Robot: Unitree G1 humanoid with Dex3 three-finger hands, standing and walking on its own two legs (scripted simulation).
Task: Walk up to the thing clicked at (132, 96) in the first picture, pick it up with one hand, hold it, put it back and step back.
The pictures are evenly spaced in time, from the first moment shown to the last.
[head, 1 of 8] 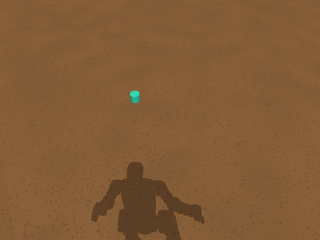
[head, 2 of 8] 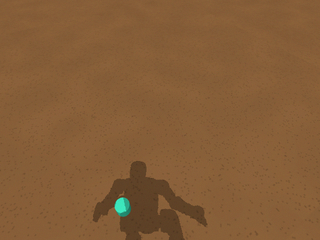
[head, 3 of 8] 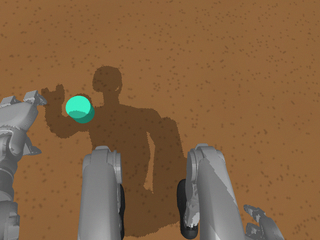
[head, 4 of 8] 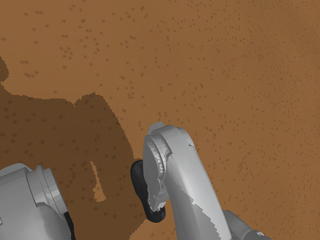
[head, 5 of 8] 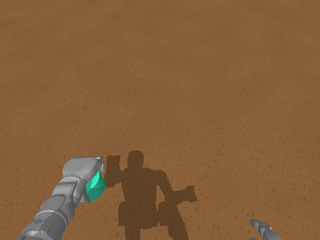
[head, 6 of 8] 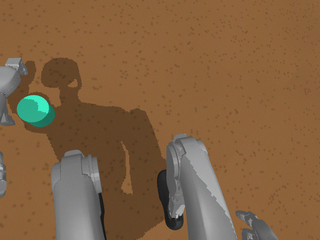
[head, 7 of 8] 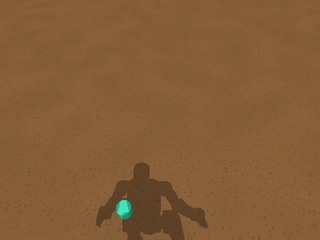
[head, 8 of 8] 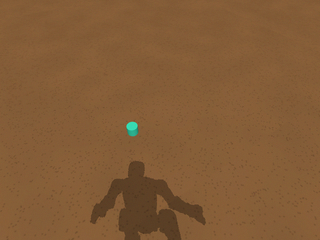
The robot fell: no
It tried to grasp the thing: yes
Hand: left
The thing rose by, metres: 0.67
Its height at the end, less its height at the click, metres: +0.00
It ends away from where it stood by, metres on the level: 0.02
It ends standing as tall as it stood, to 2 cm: yes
